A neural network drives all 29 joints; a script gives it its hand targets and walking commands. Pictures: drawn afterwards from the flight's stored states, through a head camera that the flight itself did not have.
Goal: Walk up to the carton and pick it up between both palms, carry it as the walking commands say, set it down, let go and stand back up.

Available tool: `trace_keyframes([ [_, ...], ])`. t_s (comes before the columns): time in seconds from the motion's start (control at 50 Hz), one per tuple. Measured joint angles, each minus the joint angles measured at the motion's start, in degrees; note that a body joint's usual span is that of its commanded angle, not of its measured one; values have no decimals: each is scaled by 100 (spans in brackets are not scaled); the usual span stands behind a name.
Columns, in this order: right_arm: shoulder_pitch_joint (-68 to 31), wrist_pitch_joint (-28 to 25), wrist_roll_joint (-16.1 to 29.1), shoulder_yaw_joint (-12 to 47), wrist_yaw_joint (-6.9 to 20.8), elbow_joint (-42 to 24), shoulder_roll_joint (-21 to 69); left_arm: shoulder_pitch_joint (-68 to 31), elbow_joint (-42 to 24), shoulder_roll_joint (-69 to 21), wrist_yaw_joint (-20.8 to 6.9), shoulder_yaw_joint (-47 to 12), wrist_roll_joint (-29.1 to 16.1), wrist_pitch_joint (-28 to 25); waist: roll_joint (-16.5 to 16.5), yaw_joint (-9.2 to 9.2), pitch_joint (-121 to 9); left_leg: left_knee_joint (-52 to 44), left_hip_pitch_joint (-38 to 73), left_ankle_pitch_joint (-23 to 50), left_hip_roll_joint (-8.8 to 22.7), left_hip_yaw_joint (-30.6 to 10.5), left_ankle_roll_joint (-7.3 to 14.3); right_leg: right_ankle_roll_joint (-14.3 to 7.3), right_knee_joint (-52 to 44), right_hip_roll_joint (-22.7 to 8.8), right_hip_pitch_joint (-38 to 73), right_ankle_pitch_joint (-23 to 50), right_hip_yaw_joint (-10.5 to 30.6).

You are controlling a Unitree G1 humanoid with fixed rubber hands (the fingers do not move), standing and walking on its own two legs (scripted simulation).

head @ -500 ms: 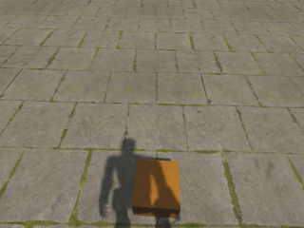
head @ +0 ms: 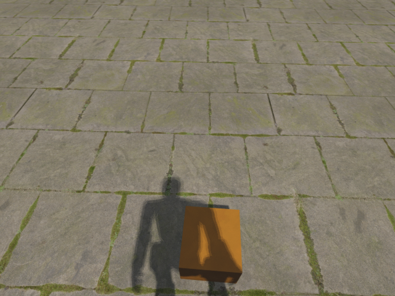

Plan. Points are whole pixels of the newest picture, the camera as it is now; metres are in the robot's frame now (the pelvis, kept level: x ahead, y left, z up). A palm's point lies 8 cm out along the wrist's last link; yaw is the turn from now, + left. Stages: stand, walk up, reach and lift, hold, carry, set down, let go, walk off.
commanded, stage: stand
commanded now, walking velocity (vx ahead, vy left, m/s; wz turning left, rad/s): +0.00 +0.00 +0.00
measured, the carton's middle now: (210, 243) +0.47 -0.04 -0.69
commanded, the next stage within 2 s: reach and lift in 0.16 s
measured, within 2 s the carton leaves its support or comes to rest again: neither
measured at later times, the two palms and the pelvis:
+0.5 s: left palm out of the picture +0.15 +0.21 -0.14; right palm out of the picture +0.13 -0.24 -0.13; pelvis -0.01 -0.01 -0.02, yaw +0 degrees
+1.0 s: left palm (124, 289) +0.18 +0.19 -0.18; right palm out of the picture +0.18 -0.25 -0.17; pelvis -0.07 -0.01 -0.08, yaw +1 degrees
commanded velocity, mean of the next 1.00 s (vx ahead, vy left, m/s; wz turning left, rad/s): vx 0.00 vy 0.00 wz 0.00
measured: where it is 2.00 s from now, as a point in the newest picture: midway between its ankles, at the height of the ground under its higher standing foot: outside the picture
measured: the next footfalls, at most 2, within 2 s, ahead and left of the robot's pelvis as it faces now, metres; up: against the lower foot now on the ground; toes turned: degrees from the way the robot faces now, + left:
none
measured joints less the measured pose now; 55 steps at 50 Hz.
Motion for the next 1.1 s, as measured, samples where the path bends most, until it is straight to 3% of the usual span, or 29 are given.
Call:
trace_keyframes([
  [0.18, 76, 16, -20, 0, 2, -40, -6, 58, -14, -15, -9, 5, 8, -12, 26, -14, 20, 36, -70, 35, 17, -35, -14, -25, 37, 16, -57, 21, -33],
  [0.22, 180, 248, 32, -51, 13, -499, -33, 137, -492, 27, -22, -91, -235, 195, 52, 28, -258, 404, -583, -121, 32, -102, -17, -65, 447, 148, -585, -284, 170],
  [0.26, -121, 777, 157, -109, 7, -1368, -157, -190, -1611, 157, -13, -248, -397, 742, 57, 66, -269, 1046, -1199, -302, 59, -128, 5, -167, 1090, 257, -1213, -384, 355],
  [0.32, -1128, 1870, 238, -113, 71, -2373, -476, -1431, -2568, 464, -66, -371, -425, 1858, 29, -38, -256, 1630, -1778, -476, 45, -153, 29, -146, 1775, 238, -1825, -588, 358],
  [0.4, -1853, 3473, 382, 78, 132, -2934, -700, -2439, -2929, 500, -121, -265, -308, 3486, 36, -134, -602, 1745, -2149, -505, 73, -160, -22, -174, 1883, 263, -2197, -618, 357],
  [0.46, -1567, 3957, 309, 198, 204, -3117, -531, -2218, -3070, 290, -251, -70, -166, 3942, 11, -121, -716, 1502, -2088, -445, 65, -153, -28, -163, 1660, 260, -2146, -567, 361],
  [0.58, -891, 3473, -134, -143, 343, -3649, -23, -1268, -3448, -41, -463, 72, 55, 3457, 97, -120, -603, 1659, -2518, -528, 73, -193, -38, -164, 1787, 264, -2547, -645, 321],
  [0.72, -1346, 2598, -289, -514, 411, -3952, -21, -1715, -3977, -38, -392, 240, 188, 2587, 70, -143, -782, 2534, -3915, -690, 63, -250, -55, -166, 2757, 244, -3964, -884, 296],
  [0.94, -2057, 2685, 29, -579, 451, -3816, -173, -2394, -3959, -60, -369, 379, 170, 2773, 20, -224, -531, 3221, -4433, -735, 85, -305, -68, -190, 3461, 263, -4475, -950, 265],
  [1.1, -3592, 2914, 179, -741, 460, -3269, -451, -3901, -3541, 155, -171, 449, -39, 3100, 66, -240, -115, 3690, -4838, -735, 54, -298, -36, -170, 3963, 229, -4886, -976, 287],
])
